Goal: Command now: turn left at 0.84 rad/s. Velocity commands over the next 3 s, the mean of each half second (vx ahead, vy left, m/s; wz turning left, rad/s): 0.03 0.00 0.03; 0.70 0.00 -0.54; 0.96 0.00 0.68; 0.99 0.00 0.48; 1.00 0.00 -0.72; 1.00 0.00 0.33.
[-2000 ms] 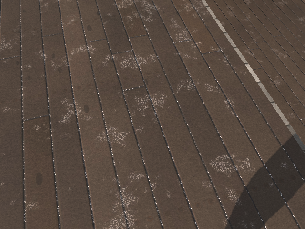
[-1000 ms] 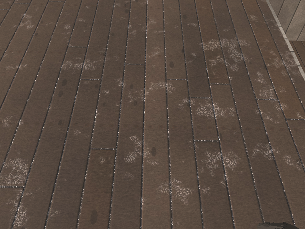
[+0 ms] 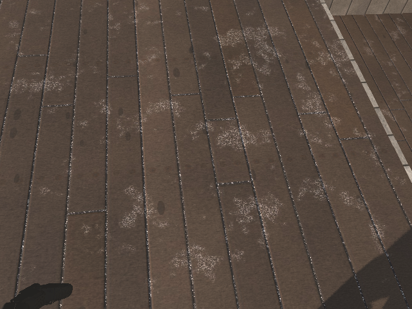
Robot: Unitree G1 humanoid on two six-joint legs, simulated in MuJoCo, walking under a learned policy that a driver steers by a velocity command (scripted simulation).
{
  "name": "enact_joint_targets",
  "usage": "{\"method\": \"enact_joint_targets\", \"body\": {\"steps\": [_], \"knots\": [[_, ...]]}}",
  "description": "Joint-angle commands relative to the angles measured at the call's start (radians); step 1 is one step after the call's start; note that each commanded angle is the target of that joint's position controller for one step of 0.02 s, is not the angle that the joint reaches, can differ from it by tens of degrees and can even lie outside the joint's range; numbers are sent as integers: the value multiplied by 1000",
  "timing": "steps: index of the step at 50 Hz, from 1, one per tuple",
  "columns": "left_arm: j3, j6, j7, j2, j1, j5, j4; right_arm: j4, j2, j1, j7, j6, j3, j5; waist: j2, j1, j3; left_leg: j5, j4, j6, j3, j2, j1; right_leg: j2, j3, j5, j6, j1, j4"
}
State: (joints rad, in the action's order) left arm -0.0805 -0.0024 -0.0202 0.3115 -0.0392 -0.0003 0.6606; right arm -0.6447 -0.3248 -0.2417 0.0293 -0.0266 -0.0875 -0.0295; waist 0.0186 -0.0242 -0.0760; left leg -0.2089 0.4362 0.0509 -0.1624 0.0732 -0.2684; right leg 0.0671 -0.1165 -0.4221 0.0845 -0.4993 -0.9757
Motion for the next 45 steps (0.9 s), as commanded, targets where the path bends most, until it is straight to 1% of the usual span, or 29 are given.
{"method": "enact_joint_targets", "body": {"steps": [1, 5, 9, 11, 12, 13, 14, 15, 16, 18, 20, 21, 22, 23, 24, 26, 27, 28, 29, 30, 31, 32, 33, 34, 36, 39, 41, 43, 45], "knots": [[-13, 19, 0, 52, 25, -4, -59, 86, -190, 28, 19, -3, -58, -2, -131, 14, 204, 528, -31, 159, -278, -214, 242, 23, -12, 59, 20, -63, 129], [-22, 24, 5, 74, -9, -6, -36, 105, -183, 72, 20, -16, -53, 6, -178, 19, 207, 441, -8, 129, -303, -196, 164, 23, -11, 118, 19, 28, 230], [-12, 35, 25, 69, -35, -3, -24, 95, -101, 78, 10, -18, -7, 27, -205, -10, 214, 445, 41, 122, -277, -216, 113, -46, 41, 165, -16, 176, 333], [11, 44, 40, 9, -45, 12, -15, 66, -13, 70, 0, -6, 35, 43, -163, 14, 181, 229, 17, 64, -231, -165, 49, -68, 17, 396, -56, 344, 591], [7, 45, 38, 58, -22, 23, -32, 49, -15, 15, -4, 7, 35, 70, -71, -24, 158, 42, 75, 16, -158, -96, 28, -138, -108, 554, -90, 377, 601], [1, 44, 32, 123, 19, 27, -54, 37, -54, -72, -3, 15, 22, 82, 66, -102, 115, -194, 138, -35, -68, -12, 12, -226, -221, 647, -176, 325, 595], [-2, 43, 31, 128, 27, 19, -46, 51, -79, -35, 2, 19, 14, 79, 152, -92, 76, -192, 142, -78, -19, -14, 12, -287, -339, 497, -288, 239, 639], [-5, 39, 33, 130, 1, 7, -46, 57, -113, 36, 11, 22, 3, 65, 161, -47, 47, -168, 145, -86, 6, -18, 2, -265, -386, 395, -292, 219, 664], [-15, 33, 31, 153, -49, -4, -34, 69, -120, 89, 18, 23, -5, 55, 170, -14, 56, -169, 164, -88, 31, -9, -21, -250, -408, 359, -281, 246, 662], [-36, 26, 17, 201, -133, -17, -27, 83, -95, 126, 18, 22, -8, 42, 182, 30, 86, -299, 258, -101, 45, 26, -120, -260, -468, 373, -299, 348, 653], [-47, 24, 1, 205, -180, -18, -22, 90, -75, 148, 10, 32, -10, 30, 152, 52, 129, -396, 425, -116, 11, 28, -211, -276, -505, 458, -317, 435, 642], [-50, 19, -7, 197, -169, -24, -26, 83, -65, 138, 7, 36, -11, 26, 128, 44, 145, -379, 446, -122, 2, 20, -225, -260, -482, 492, -305, 451, 627], [-50, 7, -18, 177, -171, -39, -26, 76, -57, 120, 0, 43, -9, 23, 103, 33, 191, -337, 393, -117, 5, 5, -203, -225, -456, 282, -282, 450, 644], [-49, -6, -25, 162, -172, -49, -30, 77, -44, 128, -9, 53, -6, 13, 112, 35, 189, -305, 317, -107, 23, 2, -166, -194, -453, -1, -268, 405, 681], [-49, -16, -27, 162, -158, -48, -41, 76, -29, 129, -19, 64, -3, 5, 153, 28, 168, -287, 247, -97, 52, 16, -101, -173, -461, -155, -263, 326, 715], [-44, -28, -26, 149, -85, -41, -80, 46, -29, 59, -32, 86, -10, -7, 192, -28, 136, -184, 52, -69, 80, 22, 110, -123, -441, -193, -236, 144, 738], [-38, -30, -27, 129, -37, -45, -105, 9, -48, -21, -30, 92, -22, -5, 168, -76, 118, -28, -108, -51, 102, -3, 258, -81, -397, -179, -191, 34, 699], [-28, -25, -26, 92, -34, -46, -120, -32, -94, -119, -21, 94, -40, 1, 90, -107, 141, 5, -158, -36, 64, -89, 476, -18, -296, -183, -120, -145, 532], [2, -17, -13, -14, -130, -32, -103, -19, -120, -143, -15, 96, -38, 7, -114, -68, 203, -232, -149, 6, -196, -327, 562, 57, -145, -167, -99, -249, 181], [-3, 11, -6, 24, -81, -53, -179, 5, -193, -80, -27, 109, -46, 62, -248, -39, 103, -532, -256, 111, -521, -494, 391, -16, -148, -64, -98, -440, 52], [-11, 23, 2, 82, -78, -53, -173, 30, -153, 6, -22, 123, -38, 57, -211, -8, 23, -580, -279, 124, -488, -490, 347, -94, -114, 24, -94, -488, -56], [-21, 25, 10, 112, -97, -44, -148, 28, -106, 23, -12, 128, -23, 39, -175, -4, -6, -497, -278, 94, -370, -438, 347, -104, -89, 96, -83, -514, -105], [-21, 26, 16, 107, -127, -33, -122, 30, -95, 1, -6, 130, -17, 30, -132, -9, 12, -399, -269, 60, -267, -390, 359, -117, -66, 145, -74, -494, -157], [-17, 30, 25, 93, -129, -29, -118, 15, -94, -30, -3, 133, -13, 33, -113, -22, -1, -287, -268, 44, -173, -356, 348, -127, -43, 203, -72, -499, -210], [-8, 38, 37, 70, -117, -36, -123, -8, -95, -99, -5, 143, -5, 44, -109, -43, -8, -163, -272, 32, -35, -316, 322, -148, -5, 290, -74, -499, -296], [-1, 37, 44, 64, -73, -46, -140, -40, -84, -156, -14, 144, 5, 56, -105, -60, -61, -85, -290, 38, 79, -301, 287, -166, 4, 369, -61, -528, -308], [15, 42, 43, 27, -30, -47, -153, -76, -56, -224, -26, 145, 19, 62, -71, -72, -105, -63, -318, 75, 78, -304, 248, -136, -25, 394, -68, -516, -225], [28, 55, 56, 11, 41, -45, -181, -104, -55, -249, -29, 134, 27, 51, -54, -71, -155, -18, -355, 107, 95, -320, 251, -116, 8, 405, -79, -516, -84], [45, 74, 76, -11, 119, -28, -209, -139, -71, -280, -29, 121, 34, 24, -43, -74, -160, 78, -388, 133, 84, -343, 287, -154, 115, 426, -88, -470, 60]]}}
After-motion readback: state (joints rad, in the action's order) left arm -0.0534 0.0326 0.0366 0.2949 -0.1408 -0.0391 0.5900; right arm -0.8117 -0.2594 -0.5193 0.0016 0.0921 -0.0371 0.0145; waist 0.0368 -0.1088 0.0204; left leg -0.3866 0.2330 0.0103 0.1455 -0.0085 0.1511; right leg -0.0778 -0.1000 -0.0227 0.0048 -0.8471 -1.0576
